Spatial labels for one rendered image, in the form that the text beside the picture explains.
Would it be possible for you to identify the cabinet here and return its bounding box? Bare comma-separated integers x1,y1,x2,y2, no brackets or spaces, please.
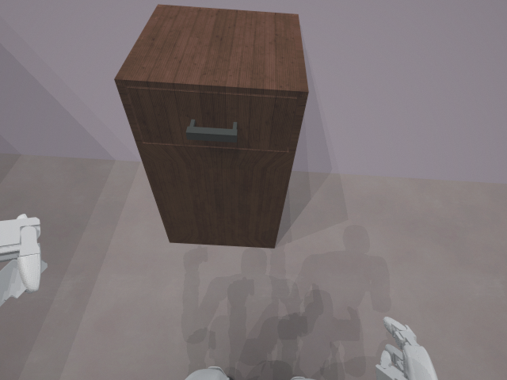
114,4,309,249

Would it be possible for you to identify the robot right hand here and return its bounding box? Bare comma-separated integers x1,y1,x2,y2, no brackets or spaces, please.
375,317,438,380

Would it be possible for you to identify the handle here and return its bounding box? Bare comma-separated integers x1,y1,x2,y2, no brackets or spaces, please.
186,120,238,143

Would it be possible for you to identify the robot left shin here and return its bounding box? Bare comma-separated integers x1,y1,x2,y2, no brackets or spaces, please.
208,367,227,377

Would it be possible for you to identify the robot left hand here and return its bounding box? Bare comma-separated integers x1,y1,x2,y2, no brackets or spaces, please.
0,214,48,306

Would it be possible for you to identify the drawer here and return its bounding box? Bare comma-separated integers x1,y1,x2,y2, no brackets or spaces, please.
127,86,297,151

